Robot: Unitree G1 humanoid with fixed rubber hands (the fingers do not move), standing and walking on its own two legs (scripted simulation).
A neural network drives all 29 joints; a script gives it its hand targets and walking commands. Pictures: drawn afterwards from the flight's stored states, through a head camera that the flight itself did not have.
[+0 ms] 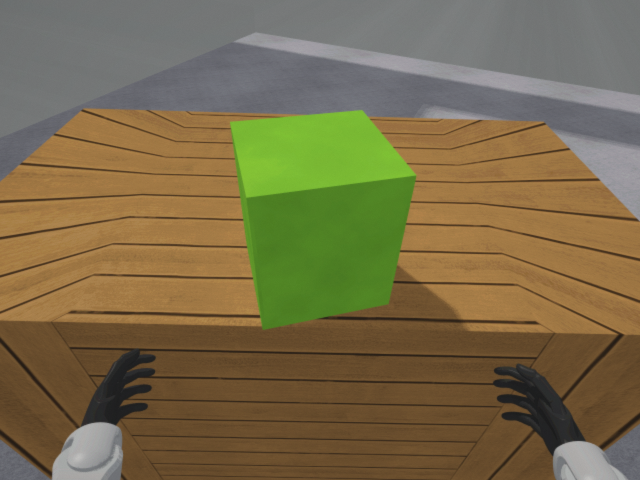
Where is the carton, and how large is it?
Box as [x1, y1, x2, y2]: [230, 110, 416, 329]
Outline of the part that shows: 362,110 230,122 246,242 263,329 388,303 416,175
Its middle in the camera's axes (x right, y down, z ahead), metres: -0.01 -0.03 +0.62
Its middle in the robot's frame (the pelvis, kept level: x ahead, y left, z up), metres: +0.48 +0.03 +0.09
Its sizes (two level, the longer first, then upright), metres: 0.210 0.200 0.250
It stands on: a pedestal, 0.74 m high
